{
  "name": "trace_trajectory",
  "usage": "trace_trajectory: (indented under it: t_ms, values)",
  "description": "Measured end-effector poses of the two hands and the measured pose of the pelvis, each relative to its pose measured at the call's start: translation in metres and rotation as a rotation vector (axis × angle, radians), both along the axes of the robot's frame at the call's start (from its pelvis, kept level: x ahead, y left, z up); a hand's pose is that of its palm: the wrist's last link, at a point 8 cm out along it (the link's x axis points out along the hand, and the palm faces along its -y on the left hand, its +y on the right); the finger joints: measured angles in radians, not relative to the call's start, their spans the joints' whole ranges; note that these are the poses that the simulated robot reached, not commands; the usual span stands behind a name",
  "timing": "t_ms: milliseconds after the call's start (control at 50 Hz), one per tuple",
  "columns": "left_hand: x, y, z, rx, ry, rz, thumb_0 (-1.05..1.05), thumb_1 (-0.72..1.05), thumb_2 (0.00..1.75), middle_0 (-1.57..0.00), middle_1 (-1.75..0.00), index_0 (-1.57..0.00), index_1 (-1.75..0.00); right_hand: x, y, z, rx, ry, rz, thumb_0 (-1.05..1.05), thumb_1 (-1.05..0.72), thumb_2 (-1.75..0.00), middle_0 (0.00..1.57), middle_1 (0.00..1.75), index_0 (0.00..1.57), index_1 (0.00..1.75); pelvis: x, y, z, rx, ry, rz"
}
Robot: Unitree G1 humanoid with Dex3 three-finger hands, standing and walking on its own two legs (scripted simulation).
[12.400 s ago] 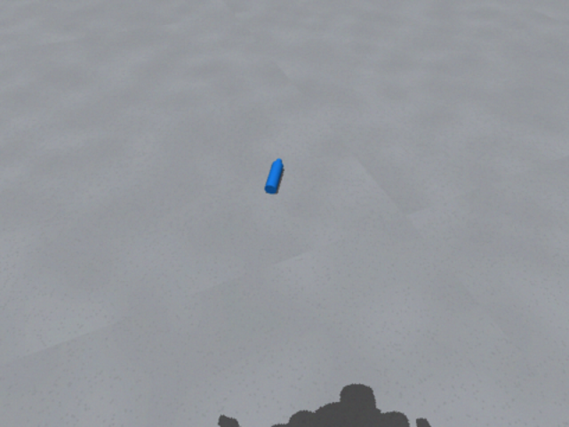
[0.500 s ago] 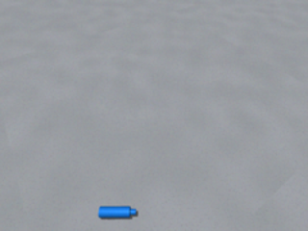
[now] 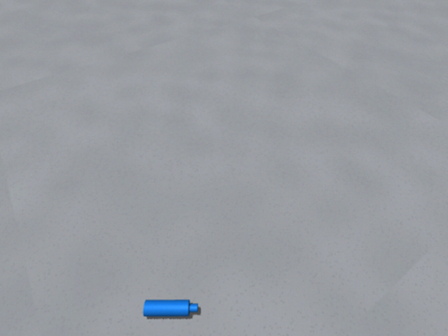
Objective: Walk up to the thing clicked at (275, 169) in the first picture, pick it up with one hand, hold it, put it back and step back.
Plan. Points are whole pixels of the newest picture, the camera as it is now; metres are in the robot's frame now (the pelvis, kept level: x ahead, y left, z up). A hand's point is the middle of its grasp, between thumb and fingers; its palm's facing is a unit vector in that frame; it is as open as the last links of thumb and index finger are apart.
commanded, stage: rise first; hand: left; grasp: from above
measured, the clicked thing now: (171, 307) +0.34 +0.22 -0.75
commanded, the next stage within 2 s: none
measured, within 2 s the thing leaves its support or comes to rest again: neither
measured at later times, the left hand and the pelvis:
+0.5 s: hand out of the picture +0.13 +0.25 -0.21, palm faces -0.11 -0.91 -0.39, open 12.6 cm; pelvis -0.02 +0.00 -0.05, yaw -1 degrees
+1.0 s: hand out of the picture +0.13 +0.29 -0.34, palm faces -0.37 -0.73 -0.58, open 14.1 cm; pelvis -0.05 +0.00 -0.19, yaw -1 degrees
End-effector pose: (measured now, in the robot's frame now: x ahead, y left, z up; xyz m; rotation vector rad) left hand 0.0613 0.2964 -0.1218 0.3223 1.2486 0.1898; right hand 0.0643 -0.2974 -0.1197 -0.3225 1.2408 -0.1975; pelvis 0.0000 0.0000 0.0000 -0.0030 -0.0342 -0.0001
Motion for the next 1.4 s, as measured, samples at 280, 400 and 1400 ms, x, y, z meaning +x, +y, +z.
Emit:
trace_trajectory:
  t_ms: [280,400,1400]
  values:
    - [0.073,-0.003,-0.015,-0.011,-0.155,-0.022,0.01,0.54,0.95,-0.13,-0.64,-0.14,-0.65,0.007,0.025,-0.009,0.039,-0.160,-0.015,0.01,-0.93,-0.91,0.20,0.30,0.20,0.30,-0.019,-0.004,-0.021,-0.005,0.149,-0.006]
    - [0.081,-0.004,-0.025,0.018,-0.117,-0.090,0.00,0.13,0.99,-0.07,-0.89,-0.09,-0.89,0.005,0.036,-0.018,0.070,-0.202,-0.041,0.01,-0.93,-0.91,0.21,0.30,0.20,0.30,-0.019,-0.001,-0.034,-0.011,0.193,-0.015]
    - [0.162,0.027,-0.320,0.532,-0.288,-0.882,0.00,-0.53,0.99,-0.11,-1.02,-0.12,-1.02,-0.031,0.021,-0.360,0.068,-0.088,0.107,0.01,-0.93,-0.91,0.21,0.30,0.20,0.30,-0.106,-0.004,-0.355,-0.045,0.621,-0.041]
